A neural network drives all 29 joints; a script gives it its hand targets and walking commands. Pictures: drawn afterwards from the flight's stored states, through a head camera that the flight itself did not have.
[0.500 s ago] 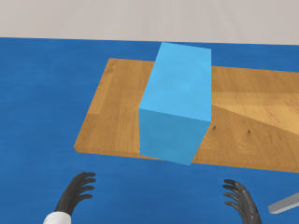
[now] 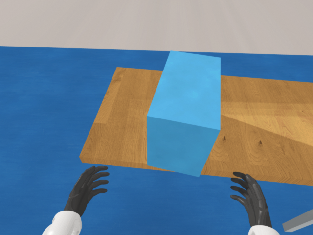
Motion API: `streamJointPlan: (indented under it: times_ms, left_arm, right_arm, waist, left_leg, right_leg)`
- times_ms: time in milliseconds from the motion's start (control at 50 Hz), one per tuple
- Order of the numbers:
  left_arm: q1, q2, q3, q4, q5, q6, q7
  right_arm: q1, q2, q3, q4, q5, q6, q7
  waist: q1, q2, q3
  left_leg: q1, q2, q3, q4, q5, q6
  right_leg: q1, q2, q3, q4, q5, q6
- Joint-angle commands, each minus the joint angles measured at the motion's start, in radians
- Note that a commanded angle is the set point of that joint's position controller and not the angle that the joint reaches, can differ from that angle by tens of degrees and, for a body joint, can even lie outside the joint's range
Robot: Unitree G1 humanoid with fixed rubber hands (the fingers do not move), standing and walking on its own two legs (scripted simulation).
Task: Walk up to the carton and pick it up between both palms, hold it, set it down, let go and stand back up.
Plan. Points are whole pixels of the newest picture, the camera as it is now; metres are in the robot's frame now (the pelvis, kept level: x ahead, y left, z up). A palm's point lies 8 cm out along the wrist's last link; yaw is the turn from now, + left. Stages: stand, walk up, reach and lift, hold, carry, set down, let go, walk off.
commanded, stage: reach and lift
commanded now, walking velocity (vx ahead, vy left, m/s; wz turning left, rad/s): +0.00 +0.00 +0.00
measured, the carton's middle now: (184, 111) +0.48 -0.03 +0.04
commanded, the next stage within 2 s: none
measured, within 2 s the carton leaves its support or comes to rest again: neither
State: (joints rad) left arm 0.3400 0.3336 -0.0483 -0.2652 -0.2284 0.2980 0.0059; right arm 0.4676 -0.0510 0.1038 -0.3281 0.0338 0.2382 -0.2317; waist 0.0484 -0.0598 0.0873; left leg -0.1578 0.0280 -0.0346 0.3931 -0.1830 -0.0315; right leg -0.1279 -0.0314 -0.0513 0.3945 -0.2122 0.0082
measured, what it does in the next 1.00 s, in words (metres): stands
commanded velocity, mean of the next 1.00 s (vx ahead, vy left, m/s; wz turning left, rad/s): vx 0.00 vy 0.00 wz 0.00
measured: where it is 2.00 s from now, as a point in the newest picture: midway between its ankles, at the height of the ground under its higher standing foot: outside the picture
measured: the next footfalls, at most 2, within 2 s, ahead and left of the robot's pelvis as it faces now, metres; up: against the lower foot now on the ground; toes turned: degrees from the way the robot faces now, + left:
none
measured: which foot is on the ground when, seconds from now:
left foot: down 0.00-1.00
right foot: down 0.00-1.00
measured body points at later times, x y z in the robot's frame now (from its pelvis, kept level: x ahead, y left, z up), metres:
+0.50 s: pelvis +0.00 +0.00 +0.00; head +0.02 +0.02 +0.45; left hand +0.31 +0.20 +0.10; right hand +0.28 -0.18 +0.09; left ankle +0.02 +0.14 -0.74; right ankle +0.00 -0.13 -0.74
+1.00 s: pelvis +0.01 +0.00 +0.00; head +0.03 +0.02 +0.45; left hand +0.38 +0.19 +0.13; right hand +0.35 -0.18 +0.11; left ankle +0.02 +0.14 -0.74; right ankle +0.00 -0.13 -0.74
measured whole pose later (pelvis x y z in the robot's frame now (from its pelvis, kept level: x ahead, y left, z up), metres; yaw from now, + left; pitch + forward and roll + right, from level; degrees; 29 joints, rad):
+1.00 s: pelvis +0.01 +0.00 +0.00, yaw +0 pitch -2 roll +0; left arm -0.38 0.33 0.08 -0.05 -0.26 0.69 -0.02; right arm -0.34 -0.05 -0.03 0.08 0.17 0.46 -0.32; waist -0.05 -0.06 0.08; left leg -0.16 0.03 -0.03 0.39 -0.20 -0.03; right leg -0.13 -0.03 -0.05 0.39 -0.23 0.01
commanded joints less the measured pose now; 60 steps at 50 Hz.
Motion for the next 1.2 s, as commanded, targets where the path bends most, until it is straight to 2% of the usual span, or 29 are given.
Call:
streamJointPlan:
  times_ms: [0,180,320,440,520,780,1180]
  left_arm:
    - [-0.333,0.203,0.066,-0.418,-0.1,-0.036,0.02]
    - [-0.54,0.205,0.101,-0.337,-0.1,0.083,0.012]
    - [-0.689,0.18,0.164,-0.229,-0.058,0.192,-0.01]
    - [-0.783,0.171,0.201,-0.13,-0.035,0.259,-0.024]
    - [-0.878,0.18,0.209,-0.076,-0.023,0.298,-0.033]
    - [-1.137,0.209,0.215,0.02,-0.01,0.326,-0.028]
    - [-1.504,0.241,0.188,0.284,0.003,0.316,0.008]
  right_arm:
    - [-0.257,0.041,-0.073,-0.339,0.137,-0.037,-0.024]
    - [-0.443,-0.004,-0.122,-0.216,0.167,0.053,-0.043]
    - [-0.637,-0.042,-0.139,-0.137,0.21,0.116,-0.062]
    - [-0.793,-0.063,-0.159,-0.119,0.229,0.127,-0.074]
    - [-0.891,-0.068,-0.164,-0.061,0.24,0.142,-0.081]
    - [-1.14,-0.108,-0.198,0.094,0.255,0.151,-0.097]
    - [-1.529,-0.172,-0.207,0.316,0.286,0.14,-0.127]
  waist:
    - [-0.008,0.165,-0.252]
    - [-0.064,0.162,-0.312]
    - [-0.066,0.159,-0.36]
    - [-0.065,0.137,-0.399]
    - [-0.074,0.133,-0.398]
    - [-0.118,0.144,-0.481]
    - [-0.131,0.151,-0.624]
  left_leg:
    - [-0.006,-0.006,0.082,-0.133,-0.077,0.049]
    - [0.027,-0.018,0.065,-0.111,0.009,0.047]
    - [0.038,-0.02,0.068,-0.109,0.055,0.04]
    - [0.043,-0.026,0.072,-0.1,0.095,0.036]
    - [0.044,-0.025,0.074,-0.093,0.097,0.033]
    - [0.031,-0.029,0.07,-0.049,0.153,0.024]
    - [0.02,-0.044,0.084,0.011,0.268,0.011]
  right_leg:
    - [0.113,-0.011,0.103,-0.061,0.014,0.0]
    - [0.14,-0.017,0.103,-0.051,0.132,0.013]
    - [0.186,-0.015,0.096,-0.041,0.214,0.026]
    - [0.199,-0.003,0.084,-0.034,0.259,0.031]
    - [0.195,0.002,0.075,-0.034,0.271,0.034]
    - [0.199,0.021,0.053,-0.002,0.354,0.035]
    - [0.185,0.054,0.016,0.019,0.49,0.054]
